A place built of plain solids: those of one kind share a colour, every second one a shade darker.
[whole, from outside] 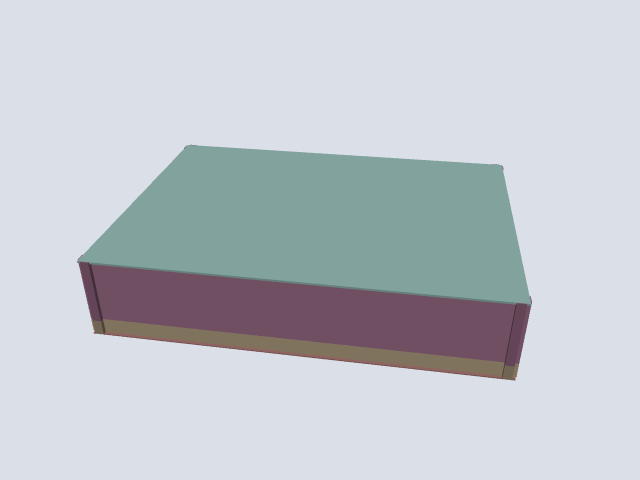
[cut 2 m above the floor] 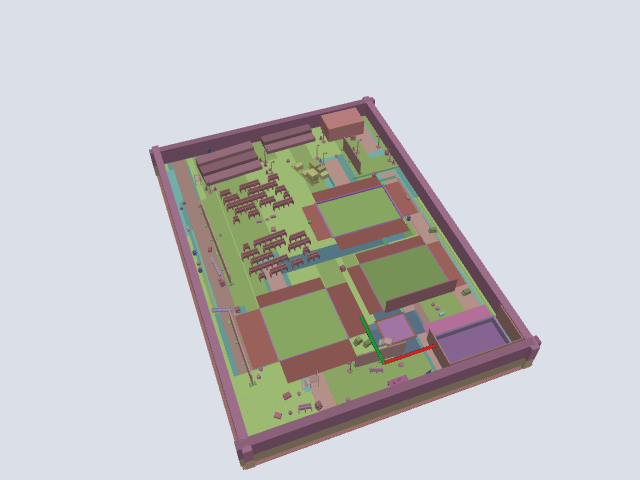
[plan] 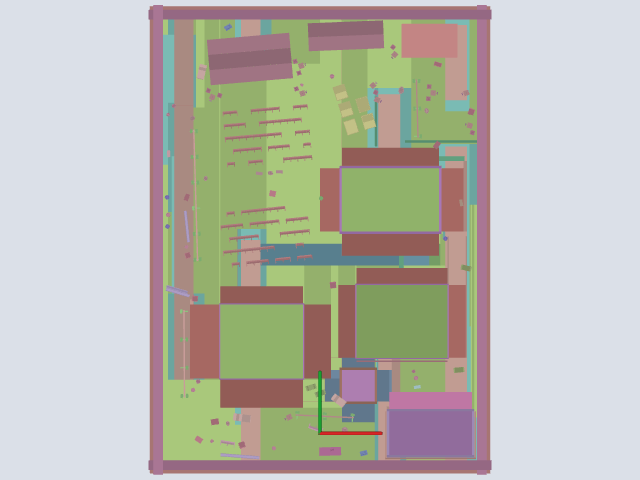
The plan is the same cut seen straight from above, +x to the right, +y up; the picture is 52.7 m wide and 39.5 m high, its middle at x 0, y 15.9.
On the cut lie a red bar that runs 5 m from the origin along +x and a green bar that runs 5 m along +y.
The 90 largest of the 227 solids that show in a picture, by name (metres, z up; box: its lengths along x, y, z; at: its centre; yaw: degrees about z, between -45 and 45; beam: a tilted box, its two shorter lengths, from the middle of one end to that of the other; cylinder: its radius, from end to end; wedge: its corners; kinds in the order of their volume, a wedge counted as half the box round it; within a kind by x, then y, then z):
{
 "wall_1": {"box": [0.8, 38.66, 6.4], "at": [-13.32, 15.91, 3.2]},
 "wall_2": {"box": [28.24, 0.8, 6.4], "at": [0.0, -2.62, 3.2]},
 "wall_3": {"box": [28.24, 0.8, 6.4], "at": [0.0, 34.44, 3.2]},
 "wall_4": {"box": [0.8, 38.66, 6.4], "at": [13.32, 15.91, 3.2]},
 "floor_ground_1": {"box": [0.42, 17.7, 1.5], "at": [-12.71, 13.25, -0.75]},
 "floor_ground_2": {"box": [4.72, 2.3, 1.5], "at": [-10.56, 3.25, -0.75]},
 "floor_ground_3": {"box": [5.92, 1.4, 1.5], "at": [-9.96, 1.4, -0.75]},
 "floor_ground_4": {"box": [0.9, 15.3, 1.5], "at": [-9.95, 19.15, -0.75]},
 "floor_ground_5": {"box": [0.7, 7.24, 1.5], "at": [-9.85, 30.42, -0.75]},
 "floor_ground_6": {"box": [6.42, 2.92, 1.5], "at": [-9.71, -0.76, -0.75]},
 "floor_ground_7": {"box": [1.2, 23.44, 1.5], "at": [-8.9, 22.32, -0.75]},
 "floor_ground_8": {"box": [0.1, 23.34, 1.5], "at": [-8.25, 22.37, -0.75]},
 "floor_ground_9": {"box": [1.2, 3.64, 1.5], "at": [-7.6, 32.22, -0.75]},
 "floor_ground_10": {"box": [1.4, 18.3, 1.5], "at": [-7.5, 21.25, -0.75]},
 "floor_ground_11": {"box": [2.4, 13.6, 1.5], "at": [-5.6, 23.6, -0.75]},
 "floor_ground_12": {"box": [3.0, 1.7, 1.5], "at": [-2.9, 12.95, -0.75]},
 "floor_ground_13": {"box": [4.4, 13.8, 1.5], "at": [-2.2, 23.5, -0.75]},
 "floor_ground_14": {"box": [4.0, 3.64, 1.5], "at": [-2.0, 32.22, -0.75]},
 "floor_ground_15": {"box": [6.7, 1.2, 1.5], "at": [-1.55, 1.5, -0.75]},
 "floor_ground_16": {"box": [6.2, 0.8, 1.5], "at": [-1.3, 16.0, -0.75]},
 "floor_ground_17": {"box": [1.8, 1.8, 1.5], "at": [-0.5, 3.5, -0.75]},
 "floor_ground_18": {"box": [9.4, 3.12, 1.5], "at": [-0.2, -0.66, -0.75]},
 "floor_ground_19": {"box": [2.2, 3.2, 1.5], "at": [-0.2, 12.2, -0.75]},
 "floor_ground_20": {"box": [1.6, 12.24, 1.5], "at": [0.8, 27.92, -0.75]},
 "floor_ground_21": {"box": [0.6, 7.6, 1.5], "at": [1.2, 10.0, -0.75]},
 "floor_ground_22": {"box": [0.2, 12.04, 1.5], "at": [1.7, 28.02, -0.75]},
 "floor_ground_23": {"box": [1.4, 1.6, 1.5], "at": [2.2, 13.0, -0.75]},
 "floor_ground_24": {"box": [2.1, 10.54, 1.5], "at": [2.85, 28.77, -0.75]},
 "floor_ground_25": {"box": [3.6, 5.64, 1.5], "at": [5.7, 31.22, -0.75]},
 "floor_ground_26": {"box": [3.7, 2.7, 1.5], "at": [8.45, 4.75, -0.75]},
 "floor_ground_27": {"box": [2.8, 7.54, 1.5], "at": [8.9, 30.27, -0.75]},
 "floor_ground_28": {"box": [5.42, 2.4, 1.5], "at": [10.21, 25.3, -0.75]},
 "floor_ground_29": {"box": [0.2, 16.8, 1.5], "at": [12.6, 10.4, -0.75]},
 "floor_ground_30": {"box": [0.62, 7.54, 1.5], "at": [12.61, 30.27, -0.75]},
 "floor_ground_31": {"box": [0.22, 17.5, 1.5], "at": [12.81, 10.05, -0.75]},
 "ceil_hall_1": {"box": [28.04, 38.46, 0.2], "at": [0.0, 15.91, 6.3]},
 "floor_apron_bay_1": {"box": [2.4, 6.1, 1.5], "at": [-9.5, 7.55, -0.75]},
 "floor_apron_bay_2": {"box": [6.8, 2.3, 1.5], "at": [-4.8, 3.25, -0.75]},
 "floor_apron_bay_3": {"box": [6.8, 1.4, 1.5], "at": [-4.8, 11.4, -0.75]},
 "floor_apron_bay_4": {"box": [2.2, 6.1, 1.5], "at": [-0.2, 7.55, -0.75]},
 "floor_apron_bay_5": {"box": [1.6, 5.2, 1.5], "at": [0.8, 19.2, -0.75]},
 "floor_apron_bay_6": {"box": [1.4, 6.0, 1.5], "at": [2.2, 9.2, -0.75]},
 "floor_apron_bay_7": {"box": [8.0, 1.8, 1.5], "at": [5.8, 15.5, -0.75]},
 "floor_apron_bay_8": {"box": [8.0, 1.5, 1.5], "at": [5.8, 22.75, -0.75]},
 "floor_apron_bay_9": {"box": [7.5, 1.3, 1.5], "at": [6.75, 12.95, -0.75]},
 "floor_apron_bay_10": {"box": [1.8, 5.2, 1.5], "at": [10.9, 19.2, -0.75]},
 "floor_apron_bay_11": {"box": [1.4, 6.0, 1.5], "at": [11.3, 9.2, -0.75]},
 "floor_void_bay_1": {"box": [6.8, 6.1, 1.5], "at": [-4.8, 7.55, -0.75]},
 "floor_void_bay_2": {"box": [8.0, 5.2, 1.32], "at": [5.8, 19.2, -0.84]},
 "floor_void_bay_3": {"box": [7.5, 6.0, 1.5], "at": [6.75, 9.2, -0.75]},
 "wall_foot_1": {"box": [0.8, 38.66, 1.5], "at": [-13.32, 15.91, -0.75]},
 "wall_foot_2": {"box": [28.24, 0.8, 1.5], "at": [0.0, -2.62, -0.75]},
 "wall_foot_3": {"box": [28.24, 0.8, 1.5], "at": [0.0, 34.44, -0.75]},
 "wall_foot_4": {"box": [0.8, 38.66, 1.5], "at": [13.32, 15.91, -0.75]},
 "floor_aisle_1": {"box": [1.3, 6.5, 1.5], "at": [-11.35, 7.75, -0.75]},
 "floor_aisle_2": {"box": [1.6, 7.7, 1.5], "at": [-11.2, 14.85, -0.75]},
 "floor_aisle_3": {"box": [1.6, 3.6, 1.5], "at": [-11.2, 20.5, -0.75]},
 "floor_aisle_4": {"box": [1.6, 4.7, 1.5], "at": [-11.2, 24.65, -0.75]},
 "floor_aisle_5": {"box": [1.6, 5.6, 1.5], "at": [-11.2, 29.8, -0.75]},
 "floor_aisle_6": {"box": [1.6, 1.44, 1.5], "at": [-11.2, 33.32, -0.75]},
 "floor_aisle_7": {"box": [1.6, 3.22, 1.5], "at": [-5.7, -0.61, -0.75]},
 "floor_aisle_8": {"box": [1.6, 3.8, 1.5], "at": [-5.7, 14.0, -0.75]},
 "floor_aisle_9": {"box": [1.6, 3.14, 1.5], "at": [-5.7, 32.47, -0.75]},
 "floor_aisle_10": {"box": [0.7, 4.2, 1.5], "at": [5.15, 0.1, -0.75]},
 "floor_aisle_11": {"box": [1.8, 4.4, 1.5], "at": [5.7, 25.7, -0.75]},
 "floor_aisle_12": {"box": [1.8, 2.7, 1.5], "at": [11.2, 4.75, -0.75]},
 "floor_aisle_13": {"box": [1.8, 6.2, 1.5], "at": [11.2, 30.5, -0.75]},
 "floor_aisle_14": {"box": [1.4, 4.0, 1.5], "at": [11.3, 14.2, -0.75]},
 "floor_base_1": {"box": [28.04, 38.46, 0.1], "at": [0.0, 15.91, -1.55]},
 "wall_booth_1": {"box": [4.6, 2.8, 2.7], "at": [9.01, 32.3, 1.35]},
 "wall_bank_1": {"box": [6.8, 1.25, 1.38], "at": [-5.87, 32.04, 0.69], "yaw": 5.0},
 "wall_bank_2": {"box": [6.8, 1.25, 0.92], "at": [-5.77, 30.79, 0.46], "yaw": 5.0},
 "wall_bank_3": {"box": [6.8, 1.25, 0.46], "at": [-5.66, 29.55, 0.23], "yaw": 5.0},
 "wall_bank_4": {"box": [6.2, 1.15, 0.92], "at": [2.11, 33.28, 0.46], "yaw": 2.3},
 "wall_bank_5": {"box": [6.2, 1.15, 0.46], "at": [2.16, 32.13, 0.23], "yaw": 2.3},
 "floor_under_aisle_1": {"box": [0.42, 5.1, 1.5], "at": [-12.71, 24.65, -0.75]},
 "floor_under_aisle_2": {"box": [0.92, 5.6, 1.5], "at": [-12.46, 30.0, -0.75]},
 "floor_under_aisle_3": {"box": [0.5, 7.1, 1.5], "at": [-12.25, 7.95, -0.75]},
 "floor_under_aisle_4": {"box": [0.5, 4.4, 1.5], "at": [-12.25, 25.0, -0.75]},
 "floor_under_aisle_5": {"box": [0.9, 3.14, 1.5], "at": [-4.45, 32.47, -0.75]},
 "floor_under_aisle_6": {"box": [0.6, 4.8, 1.5], "at": [4.2, 26.0, -0.75]},
 "floor_under_aisle_7": {"box": [0.62, 5.0, 1.5], "at": [12.61, 21.3, -0.75]},
 "floor_aisle_cross_1": {"box": [6.7, 1.0, 1.5], "at": [-1.55, 15.1, -0.75]},
 "floor_aisle_cross_2": {"box": [11.4, 0.8, 1.5], "at": [0.8, 14.2, -0.75]},
 "floor_void_pit_1": {"box": [6.8, 3.6, 0.76], "at": [9.1, 0.0, -1.12]},
 "floor_apron_pit_1": {"box": [6.8, 1.4, 1.5], "at": [9.1, 2.7, -0.75]},
 "floor_apron_patch_1": {"box": [1.2, 1.9, 1.5], "at": [1.0, 3.55, -0.75]},
 "floor_apron_patch_2": {"box": [2.7, 1.5, 1.5], "at": [3.15, 1.65, -0.75]},
 "floor_apron_patch_3": {"box": [1.0, 2.6, 1.5], "at": [5.2, 3.9, -0.75]},
 "floor_fixed_patch_1": {"box": [2.7, 2.6, 1.5], "at": [3.15, 3.9, -0.75]}
}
